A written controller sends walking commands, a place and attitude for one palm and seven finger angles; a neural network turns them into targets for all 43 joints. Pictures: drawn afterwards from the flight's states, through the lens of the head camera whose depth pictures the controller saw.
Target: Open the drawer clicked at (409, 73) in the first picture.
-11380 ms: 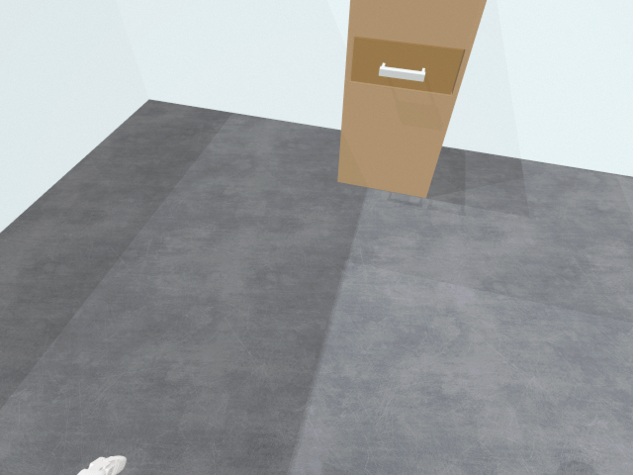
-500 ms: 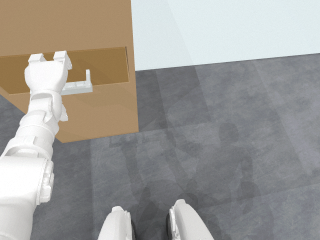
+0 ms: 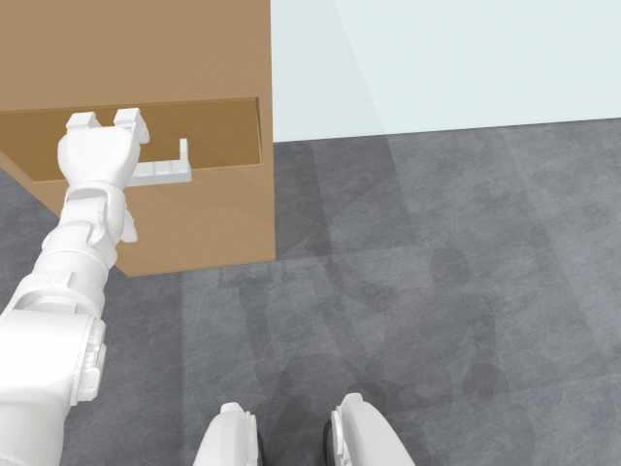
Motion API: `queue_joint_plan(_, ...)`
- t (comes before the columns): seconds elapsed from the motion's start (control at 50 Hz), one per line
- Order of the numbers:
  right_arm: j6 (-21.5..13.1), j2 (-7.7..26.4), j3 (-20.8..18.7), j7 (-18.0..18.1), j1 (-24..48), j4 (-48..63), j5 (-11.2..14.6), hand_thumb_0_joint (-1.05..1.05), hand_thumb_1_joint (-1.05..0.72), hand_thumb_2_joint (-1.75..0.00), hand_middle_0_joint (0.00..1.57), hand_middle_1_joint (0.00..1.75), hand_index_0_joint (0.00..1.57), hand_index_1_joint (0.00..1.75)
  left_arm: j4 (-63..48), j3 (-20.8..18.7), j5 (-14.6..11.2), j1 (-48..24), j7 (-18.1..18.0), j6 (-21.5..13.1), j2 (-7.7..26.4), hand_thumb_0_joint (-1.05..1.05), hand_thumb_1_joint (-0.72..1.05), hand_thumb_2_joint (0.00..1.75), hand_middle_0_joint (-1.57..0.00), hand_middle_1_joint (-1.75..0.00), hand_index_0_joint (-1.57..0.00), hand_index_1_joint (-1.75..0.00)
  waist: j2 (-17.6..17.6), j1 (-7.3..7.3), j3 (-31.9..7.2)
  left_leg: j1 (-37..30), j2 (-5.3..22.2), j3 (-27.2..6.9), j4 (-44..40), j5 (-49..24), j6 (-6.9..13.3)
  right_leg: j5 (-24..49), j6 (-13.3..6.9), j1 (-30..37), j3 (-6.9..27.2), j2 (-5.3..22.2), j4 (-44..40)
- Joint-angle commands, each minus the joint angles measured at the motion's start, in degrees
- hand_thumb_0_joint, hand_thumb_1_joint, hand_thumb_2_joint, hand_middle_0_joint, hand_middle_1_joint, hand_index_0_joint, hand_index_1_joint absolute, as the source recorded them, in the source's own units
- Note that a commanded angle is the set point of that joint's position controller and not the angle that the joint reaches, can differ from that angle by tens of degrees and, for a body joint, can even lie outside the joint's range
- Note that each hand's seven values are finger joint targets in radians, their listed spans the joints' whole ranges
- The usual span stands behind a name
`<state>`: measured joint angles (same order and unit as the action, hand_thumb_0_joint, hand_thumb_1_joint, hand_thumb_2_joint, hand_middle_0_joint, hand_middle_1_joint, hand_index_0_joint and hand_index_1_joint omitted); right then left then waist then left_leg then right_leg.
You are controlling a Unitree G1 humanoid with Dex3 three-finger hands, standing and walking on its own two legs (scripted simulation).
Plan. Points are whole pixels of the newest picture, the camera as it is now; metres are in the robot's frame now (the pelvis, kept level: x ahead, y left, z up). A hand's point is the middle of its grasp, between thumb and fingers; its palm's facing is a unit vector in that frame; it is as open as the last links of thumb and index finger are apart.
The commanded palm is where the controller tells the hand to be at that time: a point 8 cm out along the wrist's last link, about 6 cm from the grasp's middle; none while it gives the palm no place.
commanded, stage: move the hooked fingers above the handle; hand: left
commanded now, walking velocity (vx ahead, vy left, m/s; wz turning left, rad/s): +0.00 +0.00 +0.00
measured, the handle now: (135, 161) +0.57 +0.23 -0.07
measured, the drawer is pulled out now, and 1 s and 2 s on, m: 0.00 0.00 0.00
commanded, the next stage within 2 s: lower the fingers behind the handle in 0.06 s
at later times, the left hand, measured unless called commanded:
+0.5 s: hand (128, 184) +0.50 +0.23 -0.04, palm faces -0.07 -0.03 -1.00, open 13.9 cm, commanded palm +0.49 +0.22 +0.01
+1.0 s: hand (132, 197) +0.50 +0.23 -0.07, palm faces -0.07 -0.03 -1.00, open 13.9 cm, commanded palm +0.50 +0.21 -0.02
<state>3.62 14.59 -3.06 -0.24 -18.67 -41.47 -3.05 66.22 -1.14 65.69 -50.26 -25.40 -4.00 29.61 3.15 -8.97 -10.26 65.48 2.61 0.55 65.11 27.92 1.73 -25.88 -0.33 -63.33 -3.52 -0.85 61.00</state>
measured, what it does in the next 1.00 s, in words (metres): stands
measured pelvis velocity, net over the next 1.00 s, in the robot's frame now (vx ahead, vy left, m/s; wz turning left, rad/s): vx -0.01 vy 0.00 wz -0.02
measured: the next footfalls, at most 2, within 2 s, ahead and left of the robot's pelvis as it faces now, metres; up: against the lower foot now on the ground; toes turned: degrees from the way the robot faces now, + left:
none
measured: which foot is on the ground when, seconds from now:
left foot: down 0.00-1.00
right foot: down 0.00-1.00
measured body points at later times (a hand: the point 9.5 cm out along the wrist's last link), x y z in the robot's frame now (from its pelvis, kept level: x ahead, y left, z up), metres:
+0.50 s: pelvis +0.00 +0.00 -0.01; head +0.16 +0.01 +0.41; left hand +0.50 +0.23 +0.01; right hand -0.02 -0.27 -0.13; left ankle +0.01 +0.10 -0.65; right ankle +0.02 -0.12 -0.65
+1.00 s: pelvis -0.01 +0.00 -0.04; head +0.16 +0.02 +0.38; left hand +0.50 +0.23 -0.02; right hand -0.01 -0.27 -0.16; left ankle +0.01 +0.10 -0.65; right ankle +0.02 -0.12 -0.65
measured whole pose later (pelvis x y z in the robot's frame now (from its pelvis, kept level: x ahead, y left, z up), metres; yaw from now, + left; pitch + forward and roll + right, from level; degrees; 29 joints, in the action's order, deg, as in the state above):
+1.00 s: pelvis -0.01 +0.00 -0.04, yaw -1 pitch +32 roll -4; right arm 3.0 14.4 -1.5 -0.5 -17.3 -40.8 -3.6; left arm 67.5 -3.0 66.7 -52.0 -26.1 -4.5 31.9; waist 3.7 -10.1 -10.8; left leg 76.5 3.1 0.3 75.2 31.0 2.0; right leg -28.7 -0.2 -74.4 -3.6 -1.2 70.9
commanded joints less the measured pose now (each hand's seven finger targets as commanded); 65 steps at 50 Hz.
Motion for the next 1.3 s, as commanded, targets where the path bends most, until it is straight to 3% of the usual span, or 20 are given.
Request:
queue_joint_plan(0.0,0.44,10.12,-3.36,0.29,-11.29,1.31,-0.28,0.0,-0.9,-0.9,0.2,0.3,0.2,0.3,-10.62,-2.86,-0.49,-24.13,-3.49,2.08,13.4,0.0,-0.5,0.3,-0.3,-1.2,-0.3,-1.2,6.29,-1.16,-30.84,-28.52,-1.94,-2.93,-6.05,-28.43,0.31,19.43,-1.63,11.67,0.28,-2.64,-6.5)
queue_joint_plan(0.06,0.67,10.42,-2.97,0.56,-11.04,1.32,-0.04,0.0,-0.9,-0.9,0.2,0.3,0.2,0.3,-10.14,-2.66,-0.31,-25.43,-3.24,3.46,14.73,0.0,-0.5,0.3,-0.3,-1.2,-0.3,-1.2,6.2,-1.46,-29.28,-27.35,-2.02,-2.64,-6.85,-25.94,0.52,18.24,-1.53,12.08,0.37,-2.58,-7.27)
queue_joint_plan(0.08,0.65,10.19,-2.94,0.63,-10.84,1.61,0.11,0.0,-0.9,-0.9,0.2,0.3,0.2,0.3,-9.81,-1.32,-0.56,-25.74,-2.92,3.71,13.25,0.0,-0.5,0.3,-0.3,-1.2,-0.3,-1.2,5.7,-1.84,-28.79,-26.72,-2.24,-2.42,-7.14,-24.55,0.69,17.69,-1.47,12.64,0.49,-2.6,-7.81)
queue_joint_plan(0.24,0.03,10.06,-2.43,1.39,-11.27,1.44,0.14,0.0,-0.9,-0.9,0.2,0.3,0.2,0.3,-5.74,-0.3,-0.9,-23.66,-0.12,1.58,12.18,0.0,-0.5,0.3,-0.3,-1.2,-0.3,-1.2,3.7,-2.55,-24.4,-22.1,-2.15,-2.0,-6.48,-21.38,1.08,16.08,-1.43,10.75,0.73,-2.33,-7.25)
queue_joint_plan(0.3,-0.04,10.07,-2.55,1.22,-11.44,1.7,-0.3,0.0,-0.9,-0.9,0.2,0.3,0.2,0.3,-7.95,-2.92,-0.69,-21.89,-0.27,-0.24,14.43,0.0,-0.5,0.3,-0.3,-1.2,-0.3,-1.2,4.3,-1.0,-28.41,-22.29,-2.18,-2.0,-5.04,-24.17,1.03,18.61,-1.64,11.7,0.99,-2.4,-5.29)
queue_joint_plan(0.36,0.19,10.11,-2.52,0.82,-11.32,1.84,-0.46,0.0,-0.9,-0.9,0.2,0.3,0.2,0.3,-8.25,-4.54,-0.19,-19.67,-1.47,-0.95,15.82,0.0,-0.5,0.3,-0.3,-1.2,-0.3,-1.2,3.87,-0.18,-28.51,-20.01,-2.2,-1.62,-3.75,-24.47,1.03,19.56,-1.59,11.85,1.13,-2.44,-4.09)
queue_joint_plan(0.46,0.16,10.39,-2.97,0.25,-11.07,1.55,-0.66,0.0,-0.9,-0.9,0.2,0.3,0.2,0.3,-11.05,-5.89,0.32,-20.59,-4.31,-0.61,17.13,0.0,-0.5,0.3,-0.3,-1.2,-0.3,-1.2,5.53,0.07,-31.96,-20.08,-2.05,-1.8,-2.13,-25.21,0.81,20.23,-1.54,11.05,1.18,-2.37,-2.42)
queue_joint_plan(0.5,0.03,10.29,-3.25,0.1,-11.04,1.06,-0.7,0.0,-0.9,-0.9,0.2,0.3,0.2,0.3,-10.79,-5.03,0.07,-21.62,-4.79,-0.06,15.64,0.0,-0.5,0.3,-0.3,-1.2,-0.3,-1.2,4.72,-1.01,-32.22,-20.47,-1.96,-2.0,-1.47,-25.56,0.87,20.31,-1.42,10.18,1.04,-2.39,-2.18)
queue_joint_plan(0.52,0.03,10.56,-3.15,0.19,-11.2,0.79,-0.66,0.0,-0.9,-0.9,0.2,0.3,0.2,0.3,-11.67,-5.7,0.31,-22.76,-4.98,0.01,17.28,0.0,-0.5,0.3,-0.3,-1.2,-0.3,-1.2,5.6,-0.79,-32.61,-20.61,-1.81,-2.31,-1.43,-25.5,0.71,19.87,-1.41,9.74,0.96,-2.3,-1.84)
queue_joint_plan(0.54,-0.06,10.39,-3.36,0.17,-11.04,0.77,-0.6,0.0,-0.9,-0.9,0.2,0.3,0.2,0.3,-11.29,-3.9,0.2,-23.13,-4.96,0.27,14.96,0.0,-0.5,0.3,-0.3,-1.2,-0.3,-1.2,5.64,-1.52,-32.84,-21.24,-1.86,-2.31,-1.24,-24.81,0.8,19.15,-1.37,8.86,0.96,-2.42,-2.17)
queue_joint_plan(0.66,-0.66,10.54,-3.06,0.66,-10.93,-0.11,-0.52,0.0,-0.9,-0.9,0.2,0.3,0.2,0.3,-9.63,-2.1,-0.01,-26.29,-3.84,0.49,14.33,0.0,-0.5,0.3,-0.3,-1.2,-0.3,-1.2,6.8,-3.13,-30.3,-20.43,-1.62,-3.15,-0.46,-21.42,0.78,14.75,-1.47,4.18,0.46,-2.44,-1.67)
queue_joint_plan(0.72,-0.77,10.48,-2.76,0.64,-10.86,0.45,-0.53,0.0,-0.9,-0.9,0.2,0.3,0.2,0.3,-8.54,-2.18,-0.12,-24.76,-3.05,0.58,14.04,0.0,-0.5,0.3,-0.3,-1.2,-0.3,-1.2,8.09,-2.16,-30.86,-20.88,-1.67,-3.5,-0.19,-22.45,0.65,14.5,-1.7,3.18,0.08,-2.42,-0.7)
queue_joint_plan(0.8,-0.62,10.46,-2.34,0.73,-10.39,0.93,-0.58,0.0,-0.9,-0.9,0.2,0.3,0.2,0.3,-7.24,-2.26,0.36,-24.87,-2.44,0.49,14.4,0.0,-0.5,0.3,-0.3,-1.2,-0.3,-1.2,7.17,-2.7,-28.97,-18.29,-1.5,-3.57,0.97,-21.66,0.71,13.97,-1.7,1.41,0.02,-2.39,0.53)
queue_joint_plan(0.84,-0.65,10.5,-2.34,0.6,-10.14,1.64,-0.69,0.0,-0.9,-0.9,0.2,0.3,0.2,0.3,-8.38,-3.28,0.45,-23.36,-2.56,0.02,15.3,0.0,-0.5,0.3,-0.3,-1.2,-0.3,-1.2,8.07,-1.7,-31.06,-18.31,-1.52,-3.35,1.77,-22.38,0.7,14.56,-1.78,1.7,0.07,-2.4,1.34)
queue_joint_plan(0.92,-0.73,10.68,-2.22,0.57,-10.0,1.87,-0.76,0.0,-0.9,-0.9,0.2,0.3,0.2,0.3,-9.32,-4.96,0.86,-23.99,-3.39,-0.42,17.58,0.0,-0.5,0.3,-0.3,-1.2,-0.3,-1.2,6.77,-1.72,-32.11,-15.97,-1.39,-3.42,3.21,-21.58,0.83,14.54,-1.67,1.43,0.19,-2.4,2.93)
queue_joint_plan(1.06,-1.19,10.97,-2.32,0.33,-10.16,1.43,-0.8,0.0,-0.9,-0.9,0.2,0.3,0.2,0.3,-10.02,-4.99,0.99,-26.5,-4.6,0.26,18.23,0.0,-0.5,0.3,-0.3,-1.2,-0.3,-1.2,7.6,-2.32,-33.89,-14.75,-1.27,-4.0,4.68,-19.29,0.72,12.14,-1.63,-0.76,-0.01,-2.39,4.38)
queue_joint_plan(1.12,-1.34,10.78,-2.49,0.27,-10.63,1.17,-0.78,0.0,-0.9,-0.9,0.2,0.3,0.2,0.3,-11.58,-3.69,0.8,-27.36,-4.21,0.32,16.4,0.0,-0.5,0.3,-0.3,-1.2,-0.3,-1.2,9.7,-2.4,-36.32,-17.56,-1.0,-4.82,5.01,-21.56,0.38,12.73,-1.75,-2.19,-0.34,-2.4,5.11)
queue_joint_plan(1.14,-1.44,10.54,-2.7,0.19,-10.59,0.91,-0.81,0.0,-0.9,-0.9,0.2,0.3,0.2,0.3,-11.52,-2.79,0.53,-27.28,-3.98,0.41,14.87,0.0,-0.5,0.3,-0.3,-1.2,-0.3,-1.2,9.63,-2.86,-36.27,-17.56,-0.97,-4.55,5.49,-21.68,0.52,13.04,-1.67,-2.41,-0.25,-2.45,4.95)
queue_joint_plan(1.24,-1.17,10.72,-2.07,0.24,-10.61,0.61,-0.86,0.0,-0.9,-0.9,0.2,0.3,0.2,0.3,-9.61,-4.23,0.4,-25.2,-3.52,0.75,16.76,0.0,-0.5,0.3,-0.3,-1.2,-0.3,-1.2,7.62,-2.28,-33.38,-13.95,-0.96,-4.33,6.03,-20.36,0.71,12.63,-1.75,-2.42,-0.39,-2.51,5.73)
queue_joint_plan(1.28,-1.23,10.57,-1.86,0.12,-10.08,0.81,-0.69,0.0,-0.9,-0.9,0.2,0.3,0.2,0.3,-7.81,-2.86,0.52,-24.57,-3.48,1.28,15.38,0.0,-0.5,0.3,-0.3,-1.2,-0.3,-1.2,7.04,-2.76,-31.01,-11.23,-1.2,-3.74,6.29,-17.09,0.97,10.67,-1.78,-3.14,-0.25,-2.6,5.45)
